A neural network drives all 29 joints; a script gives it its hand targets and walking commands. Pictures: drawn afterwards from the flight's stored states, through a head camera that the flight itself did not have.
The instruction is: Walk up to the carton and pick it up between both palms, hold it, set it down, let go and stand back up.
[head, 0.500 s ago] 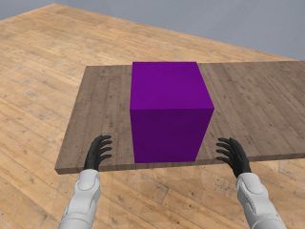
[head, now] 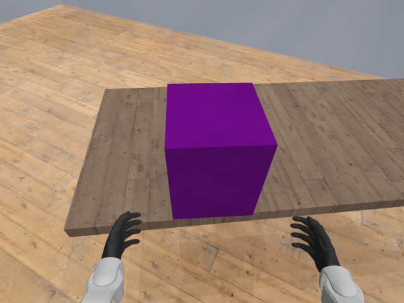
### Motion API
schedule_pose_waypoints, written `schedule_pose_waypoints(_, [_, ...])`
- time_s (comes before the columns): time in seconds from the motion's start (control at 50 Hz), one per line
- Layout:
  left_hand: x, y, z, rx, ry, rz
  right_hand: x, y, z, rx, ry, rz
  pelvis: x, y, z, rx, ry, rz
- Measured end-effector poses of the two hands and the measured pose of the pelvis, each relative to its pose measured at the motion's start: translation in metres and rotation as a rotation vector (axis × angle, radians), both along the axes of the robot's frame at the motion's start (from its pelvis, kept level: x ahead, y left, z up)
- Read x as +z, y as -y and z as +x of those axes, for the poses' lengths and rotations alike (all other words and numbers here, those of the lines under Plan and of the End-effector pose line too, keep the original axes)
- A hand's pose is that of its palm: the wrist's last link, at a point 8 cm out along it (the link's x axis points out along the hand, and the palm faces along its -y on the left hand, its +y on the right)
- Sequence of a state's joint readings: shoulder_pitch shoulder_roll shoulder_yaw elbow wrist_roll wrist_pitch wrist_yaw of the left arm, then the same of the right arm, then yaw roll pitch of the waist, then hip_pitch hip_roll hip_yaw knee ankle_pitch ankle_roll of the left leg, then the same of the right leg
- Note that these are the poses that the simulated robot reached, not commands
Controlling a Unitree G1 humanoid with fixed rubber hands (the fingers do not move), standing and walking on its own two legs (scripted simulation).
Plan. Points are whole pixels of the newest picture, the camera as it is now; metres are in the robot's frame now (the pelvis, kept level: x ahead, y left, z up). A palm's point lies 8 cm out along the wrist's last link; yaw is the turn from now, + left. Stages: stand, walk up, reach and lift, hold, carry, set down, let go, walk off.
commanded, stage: set down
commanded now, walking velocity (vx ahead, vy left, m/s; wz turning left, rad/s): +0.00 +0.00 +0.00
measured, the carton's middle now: (211, 152) +0.45 +0.02 +0.04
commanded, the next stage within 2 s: let go in 1.16 s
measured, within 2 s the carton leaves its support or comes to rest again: neither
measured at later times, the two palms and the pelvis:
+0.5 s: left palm (105, 278) +0.19 +0.22 -0.06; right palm (327, 287) +0.20 -0.22 -0.04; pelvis +0.00 +0.00 +0.00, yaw +0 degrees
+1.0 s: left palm (98, 298) +0.16 +0.23 -0.08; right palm out of the picture +0.16 -0.22 -0.07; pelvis +0.00 +0.00 +0.00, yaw +0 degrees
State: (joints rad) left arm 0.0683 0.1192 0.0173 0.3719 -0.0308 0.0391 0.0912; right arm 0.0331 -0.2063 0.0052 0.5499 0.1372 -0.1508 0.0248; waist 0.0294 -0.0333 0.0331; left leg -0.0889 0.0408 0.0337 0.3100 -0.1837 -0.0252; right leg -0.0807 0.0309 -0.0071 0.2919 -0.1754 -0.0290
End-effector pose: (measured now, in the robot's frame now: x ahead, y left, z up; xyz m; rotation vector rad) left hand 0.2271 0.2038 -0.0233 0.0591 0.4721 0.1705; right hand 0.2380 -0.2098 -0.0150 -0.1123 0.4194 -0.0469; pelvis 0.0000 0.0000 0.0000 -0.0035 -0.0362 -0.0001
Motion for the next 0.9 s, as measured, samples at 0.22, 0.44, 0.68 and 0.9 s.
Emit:
schedule_pose_waypoints(0.22, [-0.011,-0.005,-0.017,-0.010,-0.074,0.006,-0.014,0.007,-0.029,-0.024,-0.062,-0.012,0.000,-0.001,-0.002,-0.005,0.016,0.003])
schedule_pose_waypoints(0.44, [-0.029,-0.010,-0.032,-0.017,-0.170,0.007,-0.025,0.004,-0.039,-0.017,-0.128,-0.035,0.000,-0.002,-0.003,-0.006,0.018,0.004])
schedule_pose_waypoints(0.68, [-0.049,-0.024,-0.056,-0.021,-0.297,0.038,-0.043,0.011,-0.057,-0.021,-0.219,-0.062,-0.001,-0.003,0.000,-0.004,0.012,0.002])
schedule_pose_waypoints(0.9, [-0.055,-0.027,-0.065,-0.037,-0.343,0.061,-0.058,0.012,-0.071,-0.015,-0.256,-0.057,-0.002,-0.002,0.001,-0.003,0.010,0.003])
